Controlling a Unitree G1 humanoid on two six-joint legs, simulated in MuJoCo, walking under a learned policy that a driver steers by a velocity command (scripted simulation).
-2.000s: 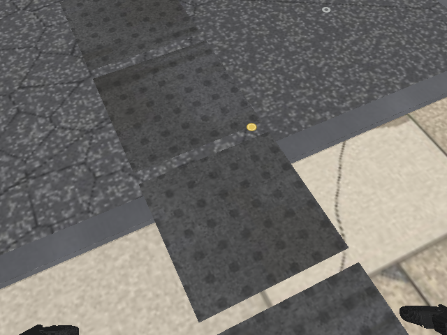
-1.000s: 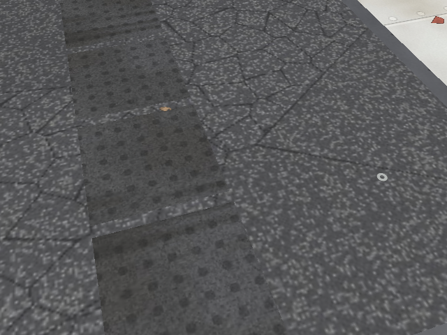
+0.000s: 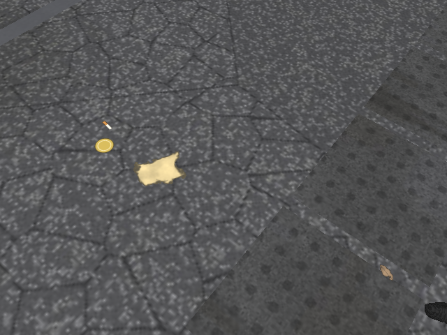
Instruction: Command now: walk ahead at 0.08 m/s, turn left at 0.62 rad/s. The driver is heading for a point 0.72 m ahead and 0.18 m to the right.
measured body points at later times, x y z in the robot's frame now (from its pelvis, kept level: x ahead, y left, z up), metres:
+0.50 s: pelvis +0.13 -0.05 +0.02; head +0.14 -0.08 +0.47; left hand +0.07 +0.22 -0.10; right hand +0.35 -0.27 -0.07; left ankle +0.16 +0.10 -0.64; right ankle +0.07 -0.16 -0.72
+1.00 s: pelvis +0.49 +0.02 +0.02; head +0.50 +0.03 +0.47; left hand +0.61 +0.30 -0.10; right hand +0.50 -0.26 -0.10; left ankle +0.41 +0.11 -0.72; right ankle +0.51 -0.11 -0.62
